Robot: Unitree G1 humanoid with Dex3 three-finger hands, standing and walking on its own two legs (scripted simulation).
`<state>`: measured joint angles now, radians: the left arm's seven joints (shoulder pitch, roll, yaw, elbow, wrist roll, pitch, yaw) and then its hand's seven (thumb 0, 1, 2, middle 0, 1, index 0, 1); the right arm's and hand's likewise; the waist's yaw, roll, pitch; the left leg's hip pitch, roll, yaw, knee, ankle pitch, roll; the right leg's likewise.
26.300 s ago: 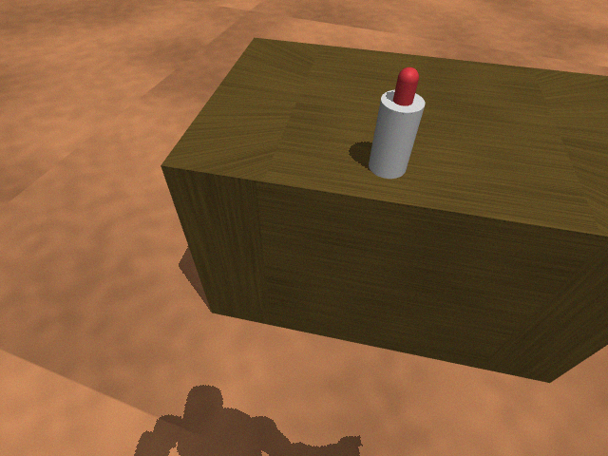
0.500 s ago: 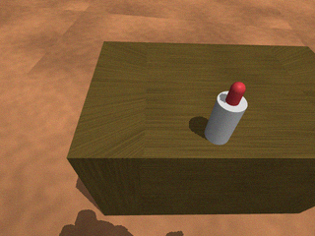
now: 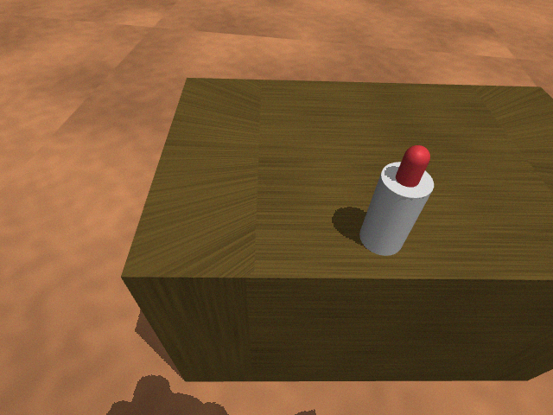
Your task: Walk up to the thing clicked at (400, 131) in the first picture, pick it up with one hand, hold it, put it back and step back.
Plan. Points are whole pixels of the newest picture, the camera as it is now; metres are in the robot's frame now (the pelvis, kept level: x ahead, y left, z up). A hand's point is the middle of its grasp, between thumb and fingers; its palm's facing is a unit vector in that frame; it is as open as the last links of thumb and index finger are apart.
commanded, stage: stand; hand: right
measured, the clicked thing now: (398, 199) +0.46 -0.21 +0.03
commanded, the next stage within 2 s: none
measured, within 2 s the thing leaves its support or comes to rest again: neither
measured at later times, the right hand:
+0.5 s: hand out of the picture +0.07 -0.26 -0.16, palm faces -0.03 +0.94 -0.34, open 7.4 cm
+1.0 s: hand out of the picture +0.08 -0.26 -0.16, palm faces -0.04 +0.94 -0.34, open 7.4 cm
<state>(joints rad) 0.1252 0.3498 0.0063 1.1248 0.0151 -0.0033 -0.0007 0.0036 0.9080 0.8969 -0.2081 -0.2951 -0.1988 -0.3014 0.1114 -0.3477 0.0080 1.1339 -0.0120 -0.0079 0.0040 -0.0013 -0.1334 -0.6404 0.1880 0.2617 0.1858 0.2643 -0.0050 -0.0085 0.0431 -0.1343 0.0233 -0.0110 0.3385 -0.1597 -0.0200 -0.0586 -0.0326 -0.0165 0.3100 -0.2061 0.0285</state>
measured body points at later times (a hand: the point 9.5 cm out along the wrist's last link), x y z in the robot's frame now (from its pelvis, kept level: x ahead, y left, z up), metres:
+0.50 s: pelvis +0.00 +0.00 +0.00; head +0.01 +0.00 +0.45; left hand +0.07 +0.30 -0.14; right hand +0.07 -0.30 -0.13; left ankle +0.02 +0.13 -0.75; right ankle -0.02 -0.14 -0.75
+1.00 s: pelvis +0.01 -0.01 +0.00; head +0.02 +0.00 +0.45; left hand +0.08 +0.30 -0.13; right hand +0.08 -0.31 -0.13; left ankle +0.02 +0.13 -0.75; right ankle -0.02 -0.14 -0.75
